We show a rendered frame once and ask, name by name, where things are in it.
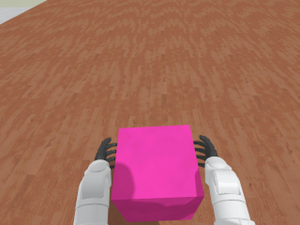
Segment robot right forearm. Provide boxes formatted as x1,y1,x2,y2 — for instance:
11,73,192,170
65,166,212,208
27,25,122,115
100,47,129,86
204,157,256,225

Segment robot left forearm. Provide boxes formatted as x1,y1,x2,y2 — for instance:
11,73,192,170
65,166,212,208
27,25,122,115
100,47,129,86
73,159,112,225

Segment right robot hand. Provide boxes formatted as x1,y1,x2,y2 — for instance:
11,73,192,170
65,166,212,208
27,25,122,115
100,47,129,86
193,135,218,168

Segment left robot hand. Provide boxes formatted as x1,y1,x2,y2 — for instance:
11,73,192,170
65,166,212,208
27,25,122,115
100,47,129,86
94,137,117,169

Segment carton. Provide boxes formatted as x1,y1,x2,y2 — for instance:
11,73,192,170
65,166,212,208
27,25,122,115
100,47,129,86
111,125,204,222

